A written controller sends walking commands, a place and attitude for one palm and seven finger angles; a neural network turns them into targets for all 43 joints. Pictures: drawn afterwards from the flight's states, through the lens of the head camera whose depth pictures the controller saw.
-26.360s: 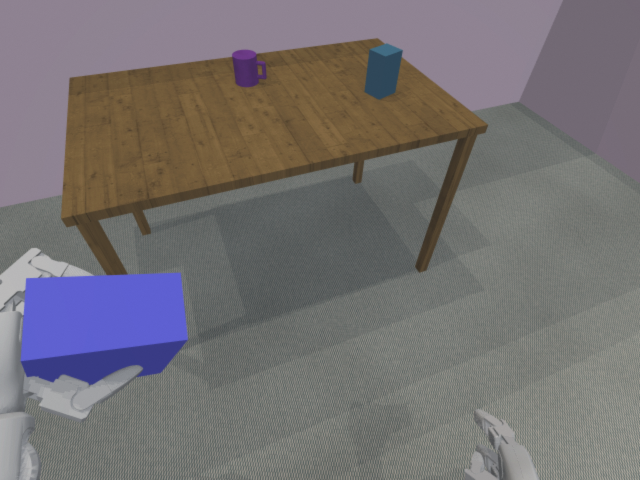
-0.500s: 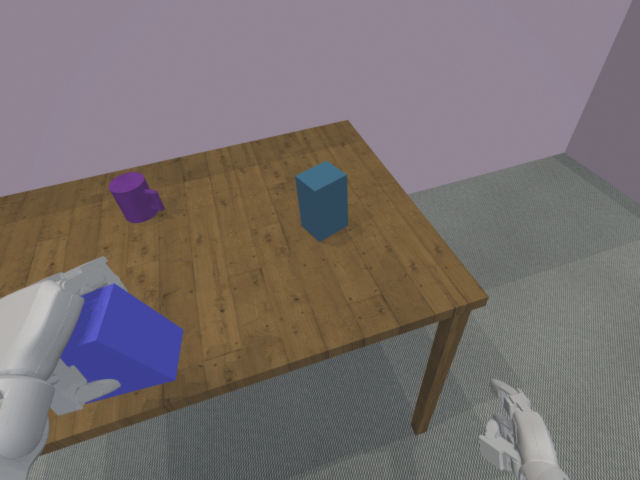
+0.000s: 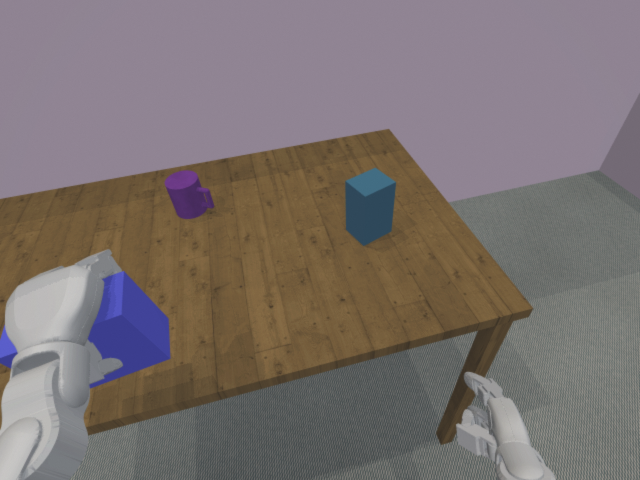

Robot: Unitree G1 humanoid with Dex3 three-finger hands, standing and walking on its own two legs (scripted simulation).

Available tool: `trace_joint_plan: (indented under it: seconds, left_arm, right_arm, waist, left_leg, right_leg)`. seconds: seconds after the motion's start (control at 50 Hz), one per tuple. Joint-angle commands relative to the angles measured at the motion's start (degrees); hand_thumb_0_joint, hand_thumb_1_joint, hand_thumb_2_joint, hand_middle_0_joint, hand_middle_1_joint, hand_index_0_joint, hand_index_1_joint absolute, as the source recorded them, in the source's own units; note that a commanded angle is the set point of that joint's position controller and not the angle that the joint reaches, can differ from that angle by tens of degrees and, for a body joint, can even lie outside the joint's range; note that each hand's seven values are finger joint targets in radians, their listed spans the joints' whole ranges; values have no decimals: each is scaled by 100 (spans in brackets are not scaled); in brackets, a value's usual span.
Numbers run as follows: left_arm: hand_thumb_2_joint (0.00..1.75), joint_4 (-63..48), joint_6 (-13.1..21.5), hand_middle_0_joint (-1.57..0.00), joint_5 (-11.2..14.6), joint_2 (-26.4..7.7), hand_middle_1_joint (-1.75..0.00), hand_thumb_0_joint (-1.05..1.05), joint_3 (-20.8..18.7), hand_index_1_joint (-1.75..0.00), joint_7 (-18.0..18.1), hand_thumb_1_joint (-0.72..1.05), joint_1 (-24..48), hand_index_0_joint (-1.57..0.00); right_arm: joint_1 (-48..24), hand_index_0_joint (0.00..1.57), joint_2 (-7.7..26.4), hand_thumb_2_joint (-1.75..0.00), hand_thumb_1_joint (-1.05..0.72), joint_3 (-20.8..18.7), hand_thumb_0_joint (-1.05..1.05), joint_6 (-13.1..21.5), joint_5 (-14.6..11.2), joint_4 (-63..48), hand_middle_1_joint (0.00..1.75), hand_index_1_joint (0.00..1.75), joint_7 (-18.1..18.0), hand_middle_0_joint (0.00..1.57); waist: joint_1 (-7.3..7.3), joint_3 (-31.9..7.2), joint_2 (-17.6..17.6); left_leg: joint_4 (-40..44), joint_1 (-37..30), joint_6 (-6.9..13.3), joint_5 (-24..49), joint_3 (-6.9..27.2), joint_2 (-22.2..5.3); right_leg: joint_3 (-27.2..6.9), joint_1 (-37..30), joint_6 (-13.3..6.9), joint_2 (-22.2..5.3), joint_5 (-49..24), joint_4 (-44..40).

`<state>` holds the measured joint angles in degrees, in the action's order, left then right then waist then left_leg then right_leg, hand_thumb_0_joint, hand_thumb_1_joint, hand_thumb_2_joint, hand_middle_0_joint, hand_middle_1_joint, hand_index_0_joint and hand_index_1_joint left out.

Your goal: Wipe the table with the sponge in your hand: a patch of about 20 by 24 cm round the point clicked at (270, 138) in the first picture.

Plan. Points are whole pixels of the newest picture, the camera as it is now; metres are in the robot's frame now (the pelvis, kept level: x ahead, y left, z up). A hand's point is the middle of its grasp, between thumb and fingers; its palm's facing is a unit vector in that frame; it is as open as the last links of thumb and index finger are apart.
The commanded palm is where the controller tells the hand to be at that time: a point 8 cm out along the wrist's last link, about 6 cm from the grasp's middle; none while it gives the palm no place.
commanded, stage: turn the palm down, sponge in hand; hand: left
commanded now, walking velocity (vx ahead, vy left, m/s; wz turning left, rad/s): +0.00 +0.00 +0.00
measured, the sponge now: (103, 343) +0.22 +0.32 +0.07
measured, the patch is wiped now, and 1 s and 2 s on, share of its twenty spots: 0.00 0.00 0.00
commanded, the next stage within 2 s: move the sponge above the wiping area in 0.44 s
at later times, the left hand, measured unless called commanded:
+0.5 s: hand (108, 330) +0.22 +0.30 +0.10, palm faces +0.05 -0.11 -0.99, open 10.6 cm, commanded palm +0.19 +0.28 +0.16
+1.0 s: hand (130, 346) +0.23 +0.29 +0.06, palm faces -0.16 -0.10 -0.98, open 10.6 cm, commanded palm +0.21 +0.30 +0.15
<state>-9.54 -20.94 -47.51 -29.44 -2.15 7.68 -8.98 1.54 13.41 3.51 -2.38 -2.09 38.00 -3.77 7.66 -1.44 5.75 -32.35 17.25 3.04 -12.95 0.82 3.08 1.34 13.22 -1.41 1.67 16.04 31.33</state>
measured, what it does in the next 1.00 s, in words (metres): stands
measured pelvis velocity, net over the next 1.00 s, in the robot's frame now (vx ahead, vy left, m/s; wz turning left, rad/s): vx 0.02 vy -0.03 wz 0.01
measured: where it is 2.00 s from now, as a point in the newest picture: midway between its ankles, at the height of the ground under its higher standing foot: outside the picture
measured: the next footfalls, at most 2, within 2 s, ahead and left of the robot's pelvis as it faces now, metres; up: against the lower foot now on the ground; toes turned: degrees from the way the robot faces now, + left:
none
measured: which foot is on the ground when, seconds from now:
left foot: down 0.00-1.00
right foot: down 0.00-1.00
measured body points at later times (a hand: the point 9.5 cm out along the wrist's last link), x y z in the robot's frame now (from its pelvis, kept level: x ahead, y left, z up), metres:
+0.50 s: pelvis +0.01 +0.00 +0.01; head +0.00 -0.04 +0.45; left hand +0.22 +0.31 +0.15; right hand +0.27 -0.19 -0.07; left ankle +0.05 +0.08 -0.73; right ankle +0.01 -0.11 -0.73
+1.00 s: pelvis +0.02 -0.03 +0.01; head +0.03 -0.06 +0.45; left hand +0.23 +0.29 +0.12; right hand +0.26 -0.25 -0.08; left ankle +0.05 +0.08 -0.73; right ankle +0.01 -0.11 -0.73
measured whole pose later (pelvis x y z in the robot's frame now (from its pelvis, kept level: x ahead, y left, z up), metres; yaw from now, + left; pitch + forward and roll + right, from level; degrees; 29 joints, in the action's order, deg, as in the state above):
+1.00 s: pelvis +0.02 -0.03 +0.01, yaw +0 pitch -2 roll -1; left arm -1.7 -11.7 -49.2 -31.8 -2.5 -2.9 -10.8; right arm 2.4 16.7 1.5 0.3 -1.5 38.5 -5.8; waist 6.5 1.5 6.0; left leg -29.3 14.8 1.4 -12.9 2.4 1.6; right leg 2.4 10.1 -3.5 3.4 15.5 27.1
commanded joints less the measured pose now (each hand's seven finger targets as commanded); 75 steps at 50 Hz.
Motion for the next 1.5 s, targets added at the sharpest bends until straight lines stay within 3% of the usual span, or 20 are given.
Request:
trace_joint_plan:
  seconds: [0.0, 0.04, 0.12, 0.22, 0.24, 0.44, 0.52, 0.54, 0.62, 0.64, 0.76, 0.84, 0.96, 1.02, 1.12, 1.18, 1.24, 1.34, 1.42, 1.48]
  left_arm:
    - [130, -950, -232, -120, -82, -535, -160, 0, 199, -160, -289, 10, 1108, -120]
    - [130, -1116, -175, -120, -178, -353, -160, 0, 450, -160, -486, 10, 1212, -120]
    - [130, -1696, 167, -120, -692, -1551, -160, 0, -473, -160, -551, 10, 1475, -120]
    - [130, -1686, 473, -120, -923, -2043, -160, 0, -1355, -160, -65, 10, 1309, -120]
    - [130, -1630, 439, -120, -777, -1477, -160, 0, -948, -160, 4, 10, 1379, -120]
    - [130, -1143, -178, -120, -371, -539, -160, 0, 335, -160, -661, 10, 1134, -120]
    - [130, -1611, 209, -120, -712, -1656, -160, 0, -616, -160, -661, 10, 1226, -120]
    - [130, -1627, 338, -120, -766, -1462, -160, 0, -497, -160, -597, 10, 1375, -120]
    - [130, -1288, 617, -120, -771, -2267, -160, 0, -1697, -160, -76, 10, 969, -120]
    - [130, -1270, 578, -120, -653, -1607, -160, 0, -1188, -160, -14, 10, 1027, -120]
    - [130, -91, 27, -120, -306, -1476, -160, 0, -886, -160, -207, 10, 1042, -120]
    - [130, -223, 235, -120, -264, -1355, -160, 0, -409, -160, -742, 10, 1133, -120]
    - [130, -746, 1529, -120, -424, -2455, -160, 0, -1701, -160, -565, 10, 973, -120]
    - [130, -723, 1670, -120, -524, -2698, -160, 0, -2278, -160, -80, 10, 769, -120]
    - [130, -46, 963, -120, -214, -2029, -160, 0, -2053, -160, 319, 10, 414, -120]
    - [130, 274, 558, -120, -9, -1404, -160, 0, -1171, -160, -36, 10, 312, -120]
    - [130, 41, 503, -120, -36, -1121, -160, 0, -477, -160, -463, 10, 610, -120]
    - [130, -729, 1393, -120, -405, -1804, -160, 0, -879, -160, -466, 10, 1602, -120]
    - [130, -671, 1759, -120, -844, -2603, -160, 0, -1989, -160, 179, 10, 1408, -120]
    - [130, -159, 1419, -120, -790, -1927, -160, 0, -1686, -160, 559, 10, 1456, -120]
  right_arm:
    - [-1507, 20, 667, -90, -90, -204, 0, 352, -89, -1113, 30, 30, -92, 20]
    - [-1516, 20, 616, -90, -90, -155, 0, 474, -107, -1183, 30, 30, -85, 20]
    - [-1463, 20, 673, -90, -90, -179, 0, 518, 80, -1119, 30, 30, -98, 20]
    - [-1330, 20, 641, -90, -90, -203, 0, 465, 174, -947, 30, 30, -53, 20]
    - [-1321, 20, 525, -90, -90, -176, 0, 462, 146, -962, 30, 30, -23, 20]
    - [-1486, 20, 647, -90, -90, -188, 0, 448, -51, -1086, 30, 30, 21, 20]
    - [-1481, 20, 661, -90, -90, -182, 0, 448, 79, -1087, 30, 30, -22, 20]
    - [-1377, 20, 607, -90, -90, -162, 0, 469, 94, -1099, 30, 30, -41, 20]
    - [-1241, 20, 694, -90, -90, -267, 0, 431, 153, -910, 30, 30, -49, 20]
    - [-1249, 20, 594, -90, -90, -250, 0, 413, 116, -976, 30, 30, -32, 20]
    - [-1240, 20, 795, -90, -90, -301, 0, 334, -49, -810, 30, 30, -47, 20]
    - [-1236, 20, 777, -90, -90, -293, 0, 459, -73, -969, 30, 30, -159, 20]
    - [-864, 20, 709, -90, -90, -349, 0, 649, 131, -921, 30, 30, -304, 20]
    - [-846, 20, 772, -90, -90, -445, 0, 599, 183, -832, 30, 30, -259, 20]
    - [-930, 20, 848, -90, -90, -567, 0, 432, 27, -752, 30, 30, -62, 20]
    - [-881, 20, 868, -90, -90, -541, 0, 381, -98, -852, 30, 30, -45, 20]
    - [-1003, 20, 816, -90, -90, -450, 0, 436, -148, -993, 30, 30, -105, 20]
    - [-798, 20, 712, -90, -90, -410, 0, 667, 27, -997, 30, 30, -258, 20]
    - [-672, 20, 782, -90, -90, -490, 0, 634, 165, -786, 30, 30, -242, 20]
    - [-605, 20, 716, -90, -90, -566, 0, 504, 84, -729, 30, 30, -114, 20]
  waist:
    - [-151, -520, -56]
    - [-192, -587, -185]
    - [6, -1085, -11]
    - [212, -1227, 416]
    - [131, -1167, 278]
    - [-145, -733, -79]
    - [42, -1103, -196]
    - [12, -1184, -298]
    - [248, -1135, -90]
    - [154, -1098, -67]
    - [-93, -530, -183]
    - [-232, -699, -254]
    - [5, -1296, -424]
    - [135, -1168, 157]
    - [98, -936, 158]
    - [-143, -777, -381]
    - [-288, -712, -293]
    - [-241, -1256, -215]
    - [50, -1488, 300]
    - [3, -1343, 537]
  left_leg:
    - [1015, -563, -133, -388, 626, -344]
    - [1022, -590, -72, -485, 680, -347]
    - [1090, -712, -39, -275, 874, -420]
    - [944, -837, -93, 566, 901, -406]
    - [832, -959, -117, 907, 764, -385]
    - [932, -870, -81, 480, 534, -254]
    - [888, -988, -21, 634, 610, -241]
    - [785, -1027, -8, 782, 510, -216]
    - [691, -1095, -62, 1120, 576, -188]
    - [632, -1090, -58, 1200, 432, -180]
    - [680, -768, -80, 752, 288, -112]
    - [562, -890, 43, 663, 259, -45]
    - [206, -1258, 108, 1334, 225, -12]
    - [209, -1160, 16, 1422, 334, -50]
    - [265, -783, -92, 1443, 302, -135]
    - [361, -503, -29, 1186, 216, -158]
    - [463, -603, 33, 839, 291, -140]
    - [361, -1067, 109, 860, 458, -152]
    - [347, -1179, -53, 1293, 736, -264]
    - [339, -946, -223, 1507, 693, -343]
  right_leg:
    - [-47, 149, -173, -103, -101, -637]
    - [-52, 82, -174, -86, -104, -599]
    - [-266, -360, -213, 32, -346, -438]
    - [-420, -473, -359, 131, -604, -484]
    - [-209, -298, -333, 21, -685, -556]
    - [-174, -200, -258, -76, -538, -843]
    - [-445, -435, -289, -4, -532, -818]
    - [-245, -377, -261, -61, -582, -795]
    - [-686, -429, -410, 30, -787, -935]
    - [-464, -365, -351, -74, -904, -935]
    - [-483, -167, -229, -134, -702, -1118]
    - [-448, -209, -170, -163, -754, -1105]
    - [-565, -269, -197, -183, -1589, -939]
    - [-817, -147, -343, -132, -1609, -922]
    - [-693, -152, -319, -149, -1684, -824]
    - [-338, -150, -140, -199, -1554, -800]
    - [-263, -14, -128, -179, -1094, -858]
    - [-249, 159, -163, -100, -823, -815]
    - [-475, 200, -342, -1, -910, -685]
    - [-250, 319, -330, -57, -918, -588]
